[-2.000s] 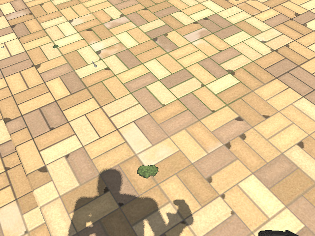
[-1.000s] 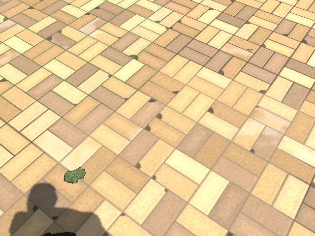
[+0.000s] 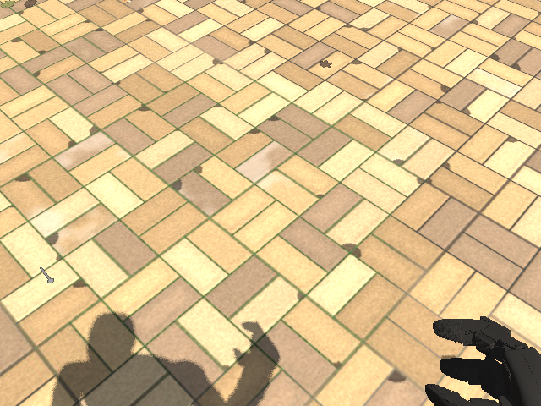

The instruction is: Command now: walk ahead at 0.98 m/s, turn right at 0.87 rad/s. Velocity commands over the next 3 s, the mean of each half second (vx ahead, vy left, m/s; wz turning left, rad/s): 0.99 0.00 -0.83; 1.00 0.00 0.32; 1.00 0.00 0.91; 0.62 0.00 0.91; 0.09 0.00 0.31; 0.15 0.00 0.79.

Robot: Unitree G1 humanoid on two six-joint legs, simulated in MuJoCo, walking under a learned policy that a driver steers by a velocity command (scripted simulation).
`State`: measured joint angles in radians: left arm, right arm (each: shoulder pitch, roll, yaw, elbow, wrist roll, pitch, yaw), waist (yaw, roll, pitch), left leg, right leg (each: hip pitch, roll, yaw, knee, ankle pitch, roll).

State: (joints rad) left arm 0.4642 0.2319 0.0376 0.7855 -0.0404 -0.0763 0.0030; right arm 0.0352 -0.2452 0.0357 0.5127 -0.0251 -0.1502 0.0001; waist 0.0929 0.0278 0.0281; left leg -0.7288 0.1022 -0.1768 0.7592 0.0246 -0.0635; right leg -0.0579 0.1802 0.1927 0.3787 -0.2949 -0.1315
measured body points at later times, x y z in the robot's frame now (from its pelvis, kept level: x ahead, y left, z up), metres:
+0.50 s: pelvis +0.41 +0.01 -0.02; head +0.42 -0.02 +0.43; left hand +0.75 +0.07 -0.05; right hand +0.23 -0.22 -0.15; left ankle +0.30 +0.20 -0.74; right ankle +0.56 -0.20 -0.68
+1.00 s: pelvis +0.82 -0.21 -0.03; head +0.83 -0.21 +0.42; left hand +0.89 +0.04 -0.16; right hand +0.93 -0.50 -0.11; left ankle +1.09 -0.18 -0.68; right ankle +0.60 -0.21 -0.74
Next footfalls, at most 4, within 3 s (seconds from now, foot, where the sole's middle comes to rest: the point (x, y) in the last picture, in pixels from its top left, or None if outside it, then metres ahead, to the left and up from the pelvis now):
0.12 left None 0.33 0.19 -0.77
0.60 right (398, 359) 0.64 -0.23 -0.78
1.06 left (390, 215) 1.11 -0.24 -0.77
1.50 right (438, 137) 1.49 -0.43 -0.77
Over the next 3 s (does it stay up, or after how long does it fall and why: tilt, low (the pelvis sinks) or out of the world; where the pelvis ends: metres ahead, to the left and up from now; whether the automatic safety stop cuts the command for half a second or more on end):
stays up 1.69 -0.17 0.01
